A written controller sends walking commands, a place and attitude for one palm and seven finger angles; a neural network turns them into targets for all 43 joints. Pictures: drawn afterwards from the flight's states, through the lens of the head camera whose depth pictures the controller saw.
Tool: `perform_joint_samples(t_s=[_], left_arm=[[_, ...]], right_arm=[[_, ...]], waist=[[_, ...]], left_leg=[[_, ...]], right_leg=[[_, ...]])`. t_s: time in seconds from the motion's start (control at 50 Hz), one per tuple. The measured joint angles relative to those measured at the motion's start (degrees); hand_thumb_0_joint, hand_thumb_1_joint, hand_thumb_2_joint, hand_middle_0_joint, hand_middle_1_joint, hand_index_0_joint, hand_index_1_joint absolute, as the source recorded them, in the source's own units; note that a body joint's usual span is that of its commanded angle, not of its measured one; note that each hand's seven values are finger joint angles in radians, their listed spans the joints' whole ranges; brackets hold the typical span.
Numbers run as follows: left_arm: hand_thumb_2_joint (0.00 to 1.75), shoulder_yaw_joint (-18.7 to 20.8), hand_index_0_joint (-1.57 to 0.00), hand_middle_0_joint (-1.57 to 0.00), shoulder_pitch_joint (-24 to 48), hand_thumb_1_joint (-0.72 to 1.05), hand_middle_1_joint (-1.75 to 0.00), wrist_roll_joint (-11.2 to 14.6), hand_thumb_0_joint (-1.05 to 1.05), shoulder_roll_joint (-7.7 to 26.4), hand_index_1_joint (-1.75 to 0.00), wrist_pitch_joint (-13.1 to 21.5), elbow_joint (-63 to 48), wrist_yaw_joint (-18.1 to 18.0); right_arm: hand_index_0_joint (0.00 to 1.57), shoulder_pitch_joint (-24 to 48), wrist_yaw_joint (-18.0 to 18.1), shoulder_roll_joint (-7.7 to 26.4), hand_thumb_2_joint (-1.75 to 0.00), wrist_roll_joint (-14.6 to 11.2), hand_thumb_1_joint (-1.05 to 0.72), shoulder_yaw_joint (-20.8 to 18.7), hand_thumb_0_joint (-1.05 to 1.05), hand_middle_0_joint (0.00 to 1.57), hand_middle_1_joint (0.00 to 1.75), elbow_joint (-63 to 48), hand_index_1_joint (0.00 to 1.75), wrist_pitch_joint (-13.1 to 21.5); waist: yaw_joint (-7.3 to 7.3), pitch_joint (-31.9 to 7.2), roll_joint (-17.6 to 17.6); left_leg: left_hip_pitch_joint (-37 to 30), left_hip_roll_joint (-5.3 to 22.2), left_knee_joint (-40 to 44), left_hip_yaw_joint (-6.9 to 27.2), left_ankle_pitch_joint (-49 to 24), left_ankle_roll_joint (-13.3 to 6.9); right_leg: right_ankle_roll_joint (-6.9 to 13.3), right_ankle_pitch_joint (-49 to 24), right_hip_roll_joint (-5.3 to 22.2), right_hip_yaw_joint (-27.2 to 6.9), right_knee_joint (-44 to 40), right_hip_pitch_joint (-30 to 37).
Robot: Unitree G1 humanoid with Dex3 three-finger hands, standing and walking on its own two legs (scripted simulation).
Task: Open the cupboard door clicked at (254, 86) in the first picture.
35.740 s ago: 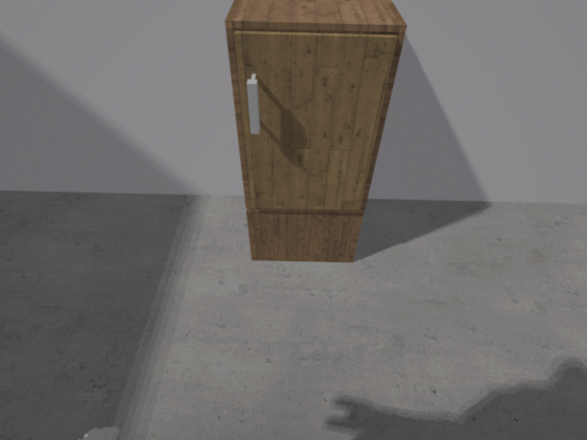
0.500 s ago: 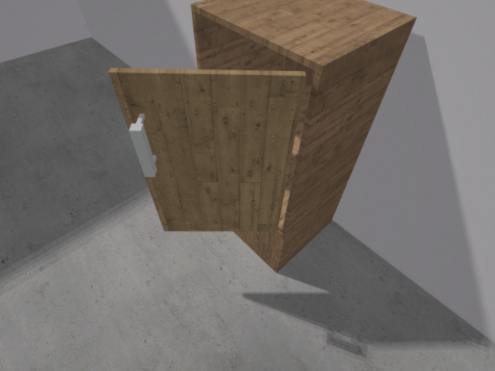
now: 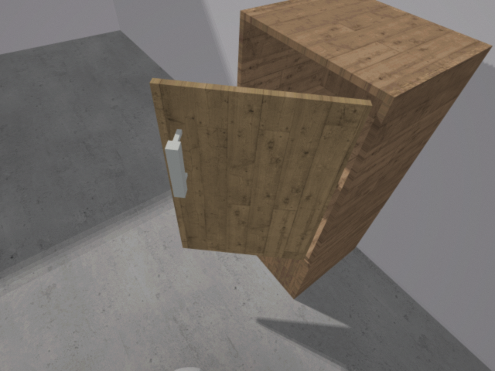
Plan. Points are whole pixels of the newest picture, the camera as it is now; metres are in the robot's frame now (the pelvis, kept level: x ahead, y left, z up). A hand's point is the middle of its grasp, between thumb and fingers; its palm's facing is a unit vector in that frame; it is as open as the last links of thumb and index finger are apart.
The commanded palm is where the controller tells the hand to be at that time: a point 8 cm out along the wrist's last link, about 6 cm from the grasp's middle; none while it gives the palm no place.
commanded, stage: come to a stop and stand still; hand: left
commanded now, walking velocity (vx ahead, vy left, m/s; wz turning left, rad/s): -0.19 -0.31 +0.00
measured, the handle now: (179, 164) +0.50 +0.20 +0.01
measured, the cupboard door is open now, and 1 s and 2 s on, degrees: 48 48 48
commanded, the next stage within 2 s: look again from close up in 1.08 s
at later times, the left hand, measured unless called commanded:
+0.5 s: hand out of the picture -0.02 +0.14 -0.16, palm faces +0.04 -0.98 -0.21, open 7.3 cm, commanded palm none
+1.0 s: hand out of the picture -0.09 +0.11 -0.16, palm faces +0.06 -0.99 -0.13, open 7.4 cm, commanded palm none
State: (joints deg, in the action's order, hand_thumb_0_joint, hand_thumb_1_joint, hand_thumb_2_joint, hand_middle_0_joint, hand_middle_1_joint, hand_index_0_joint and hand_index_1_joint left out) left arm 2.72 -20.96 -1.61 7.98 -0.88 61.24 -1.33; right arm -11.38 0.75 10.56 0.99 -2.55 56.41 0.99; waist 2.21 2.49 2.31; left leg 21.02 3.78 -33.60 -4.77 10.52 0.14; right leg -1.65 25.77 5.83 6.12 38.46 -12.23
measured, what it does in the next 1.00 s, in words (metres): steps on the spot: right foot, then left foot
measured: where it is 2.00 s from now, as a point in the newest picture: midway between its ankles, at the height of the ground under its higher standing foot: outside the picture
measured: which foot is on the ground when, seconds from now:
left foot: down 0.00-0.30, up 0.32-0.56, down 0.58-1.00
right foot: up 0.00-0.28, down 0.30-1.00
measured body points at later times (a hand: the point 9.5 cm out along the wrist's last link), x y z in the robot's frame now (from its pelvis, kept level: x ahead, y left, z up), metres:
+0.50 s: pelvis -0.04 -0.04 +0.01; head -0.03 -0.04 +0.46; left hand -0.02 +0.19 -0.14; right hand -0.02 -0.27 -0.15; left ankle -0.03 +0.10 -0.69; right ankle -0.05 -0.10 -0.72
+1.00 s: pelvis -0.07 -0.04 +0.02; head -0.07 -0.04 +0.47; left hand -0.09 +0.16 -0.15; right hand -0.09 -0.23 -0.14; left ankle -0.05 +0.09 -0.72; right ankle -0.05 -0.10 -0.72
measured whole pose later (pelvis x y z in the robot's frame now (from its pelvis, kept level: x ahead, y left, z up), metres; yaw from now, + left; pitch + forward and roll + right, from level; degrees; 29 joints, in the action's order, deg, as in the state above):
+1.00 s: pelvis -0.07 -0.04 +0.02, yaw -1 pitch -2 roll +0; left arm 0.6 -19.4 -0.6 5.9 0.3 65.5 -1.4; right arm -18.9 2.0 4.3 1.1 0.6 65.7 -0.6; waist 0.6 1.2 0.9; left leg 10.1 1.6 -23.5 -2.6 11.5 0.7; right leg 4.6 11.3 -2.3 6.7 22.5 -9.9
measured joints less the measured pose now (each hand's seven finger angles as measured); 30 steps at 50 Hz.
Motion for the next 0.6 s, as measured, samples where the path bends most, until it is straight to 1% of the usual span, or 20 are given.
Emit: perform_joint_samples(t_s=[0.02, 0.06, 0.1, 0.16, 0.2, 0.24, 0.26, 0.3, 0.32, 0.34, 0.36, 0.38, 0.42, 0.46, 0.48, 0.52, 0.58, 0.6], left_arm=[[0.9, 0.1, -0.2, -0.21, 0.5, 0.91, -0.3, 0.1, 0.0, 0.8, -0.3, -0.5, 0.0, -0.4], [0.9, 0.4, -0.2, -0.2, 1.5, 0.91, -0.3, 0.0, 0.0, 2.1, -0.3, -1.0, -0.2, -0.8], [0.9, 0.5, -0.2, -0.2, 2.8, 0.91, -0.3, 0.0, 0.0, 2.5, -0.3, -1.3, -0.6, -0.6], [0.9, 0.6, -0.2, -0.2, 4.1, 0.91, -0.3, 0.1, 0.0, 2.4, -0.3, -1.8, -2.1, -0.1], [0.9, 0.7, -0.2, -0.2, 4.9, 0.91, -0.3, 0.0, 0.0, 2.2, -0.3, -2.1, -3.0, 0.2], [0.9, 0.7, -0.2, -0.2, 5.5, 0.91, -0.3, -0.1, 0.0, 2.0, -0.3, -2.1, -3.9, 0.4], [0.9, 0.8, -0.2, -0.2, 5.6, 0.91, -0.3, -0.1, 0.0, 1.8, -0.3, -1.9, -4.3, 0.4], [0.9, 0.7, -0.2, -0.2, 5.4, 0.91, -0.3, -0.2, 0.0, 1.7, -0.3, -1.2, -5.1, 0.5], [0.9, 0.6, -0.2, -0.2, 5.4, 0.91, -0.3, -0.5, 0.0, 1.4, -0.3, -0.9, -5.1, 0.3], [0.9, 0.4, -0.2, -0.2, 5.3, 0.91, -0.29, -0.6, 0.0, 1.1, -0.3, -0.8, -5.1, 0.2], [0.9, 0.0, -0.2, -0.2, 5.0, 0.91, -0.29, -0.6, 0.0, 0.8, -0.3, -0.7, -5.1, 0.2], [0.9, -0.2, -0.2, -0.2, 4.7, 0.91, -0.29, -0.6, 0.0, 0.5, -0.3, -0.6, -5.0, 0.0], [0.9, -0.4, -0.2, -0.2, 4.0, 0.91, -0.3, -0.4, 0.0, 0.0, -0.3, -0.2, -4.7, -0.2], [0.9, -0.5, -0.2, -0.2, 3.6, 0.92, -0.3, -0.4, 0.01, 0.0, -0.3, 0.1, -4.1, -0.5], [0.9, -0.6, -0.2, -0.2, 3.5, 0.92, -0.3, -0.4, 0.01, 0.1, -0.3, 0.2, -3.8, -0.5], [0.9, -0.7, -0.2, -0.2, 3.3, 0.93, -0.3, -0.3, 0.01, 0.3, -0.3, 0.5, -3.1, -0.4], [0.9, -1.0, -0.2, -0.2, 3.3, 0.94, -0.3, 0.3, 0.01, 0.5, -0.3, 0.7, -1.7, -0.2], [0.9, -1.0, -0.2, -0.2, 3.8, 0.93, -0.3, 0.5, 0.01, 0.8, -0.3, 0.7, -1.0, -0.1]], right_arm=[[0.2, 0.6, 0.2, -0.9, -0.9, 0.1, -0.92, 0.3, 0.01, 0.19, 0.3, -0.1, 0.3, -0.2], [0.2, 1.4, 0.6, -2.5, -0.9, 0.4, -0.92, 1.1, 0.01, 0.19, 0.3, -0.3, 0.3, -0.2], [0.2, 2.3, 0.9, -3.7, -0.9, 0.5, -0.91, 1.5, 0.01, 0.19, 0.3, -0.4, 0.3, -0.5], [0.2, 3.7, 1.4, -4.3, -0.9, 0.4, -0.92, 1.2, 0.0, 0.2, 0.3, -0.9, 0.3, -1.0], [0.21, 4.5, 1.4, -4.0, -0.9, 0.6, -0.93, 0.9, 0.0, 0.2, 0.3, -1.1, 0.3, -1.4], [0.21, 4.6, 1.3, -3.5, -0.9, 0.8, -0.92, 0.5, 0.0, 0.2, 0.3, -1.1, 0.3, -1.7], [0.21, 4.4, 1.2, -3.2, -0.9, 0.8, -0.92, 0.3, 0.0, 0.2, 0.3, -1.1, 0.3, -1.9], [0.21, 3.4, 0.9, -2.7, -0.9, 0.7, -0.92, -0.1, 0.0, 0.2, 0.3, -0.9, 0.3, -2.4], [0.21, 3.0, 0.8, -2.3, -0.9, 0.5, -0.92, -0.4, 0.0, 0.2, 0.3, -0.5, 0.3, -2.9], [0.21, 2.2, 0.7, -2.0, -0.9, 0.2, -0.92, -0.8, 0.0, 0.2, 0.3, -0.1, 0.3, -3.5], [0.21, 1.3, 0.6, -1.5, -0.9, 0.1, -0.92, -1.2, 0.0, 0.2, 0.3, 0.2, 0.3, -4.0], [0.21, 0.4, 0.5, -1.2, -0.9, 0.1, -0.93, -1.3, 0.0, 0.2, 0.3, 0.7, 0.3, -4.4], [0.21, -1.0, 0.2, -0.8, -0.9, 0.2, -0.93, -1.2, 0.0, 0.2, 0.3, 1.9, 0.3, -4.7], [0.2, -2.2, 0.1, -0.9, -0.9, 0.2, -0.93, -1.0, 0.0, 0.2, 0.3, 2.8, 0.3, -4.6], [0.2, -2.7, 0.1, -1.0, -0.9, 0.1, -0.92, -0.8, 0.0, 0.2, 0.3, 3.2, 0.3, -4.4], [0.2, -3.7, 0.3, -1.4, -0.9, 0.1, -0.92, -0.5, 0.0, 0.2, 0.3, 3.9, 0.3, -4.0], [0.2, -4.9, 0.9, -2.1, -0.9, -0.1, -0.92, 0.3, 0.0, 0.19, 0.3, 5.3, 0.3, -2.8], [0.2, -4.9, 1.1, -2.8, -0.9, 0.0, -0.92, 0.6, 0.01, 0.19, 0.3, 6.2, 0.3, -2.4]], waist=[[0.09, 0.4, 1.3], [0.16, 0.9, 2.8], [0.01, 1.2, 2.5], [-0.43, 1.3, 1.0], [-0.82, 1.2, -0.2], [-1.27, 0.9, -1.4], [-1.45, 0.7, -1.9], [-1.63, -0.1, -2.4], [-1.67, -0.1, -3.2], [-1.82, -0.3, -3.7], [-1.98, -0.8, -3.9], [-2.05, -1.3, -3.9], [-2.03, -2.1, -3.5], [-2.11, -2.4, -2.7], [-2.17, -2.4, -2.3], [-2.22, -2.3, -1.7], [-2.46, -2.0, -1.9], [-2.36, -1.5, -1.1]], left_leg=[[0.1, -0.7, -1.0, -0.5, 1.5, -0.4], [-0.1, -1.3, -0.6, -1.0, 1.5, -0.7], [-0.2, -1.2, 0.9, -1.0, 0.1, -0.8], [0.2, -0.8, 2.8, -1.4, -1.5, -1.0], [0.6, -0.4, 3.7, -1.7, -2.5, -0.9], [1.1, 0.0, 4.2, -1.8, -3.3, -0.6], [1.4, 0.1, 4.1, -1.9, -3.6, -0.4], [2.6, 0.1, 2.8, -1.9, -3.4, 0.1], [3.3, 0.3, 1.1, -1.3, -1.4, 0.3], [3.8, 0.1, -0.9, -0.3, 3.2, 0.3], [4.4, -0.4, -3.5, 0.9, 7.2, 0.1], [4.8, -1.0, -6.4, 1.8, 9.4, -0.1], [4.7, -1.6, -11.4, 2.8, 10.6, -0.3], [3.2, -1.9, -13.3, 2.9, 11.0, -0.1], [1.8, -2.0, -12.5, 2.7, 11.3, 0.1], [-1.7, -2.1, -7.9, 2.3, 10.9, 0.4], [-7.8, -1.8, 3.1, 2.7, 5.5, 0.2], [-8.4, -2.1, 3.9, 2.7, 5.5, 0.2]], right_leg=[[0.7, 2.9, -0.1, -1.7, 4.0, -1.5], [1.3, 4.7, -1.2, -3.3, 10.4, -4.4], [1.4, 4.2, -2.6, -3.6, 14.7, -6.9], [1.2, 3.4, -4.1, -3.7, 17.1, -9.4], [1.2, 3.2, -4.6, -3.4, 15.7, -9.7], [1.3, 2.8, -4.7, -2.8, 11.5, -8.5], [1.5, 1.8, -4.7, -2.5, 8.2, -7.3], [2.2, -2.8, -4.5, -2.2, -1.0, -3.7], [3.1, -4.2, -4.9, -1.9, -1.8, -3.5], [3.8, -4.7, -5.1, -1.4, -1.8, -3.3], [4.4, -5.0, -5.2, -0.9, -2.3, -2.9], [4.8, -5.5, -5.3, -0.5, -3.3, -2.4], [5.3, -6.7, -5.5, -0.3, -5.7, -1.3], [5.7, -7.9, -6.0, -0.2, -7.7, -0.6], [5.9, -8.4, -6.2, -0.2, -8.3, -0.4], [6.2, -8.9, -6.8, 0.0, -9.0, -0.3], [6.3, -8.5, -8.1, 1.0, -8.1, -1.0], [6.2, -8.6, -7.8, 1.0, -8.2, -0.8]])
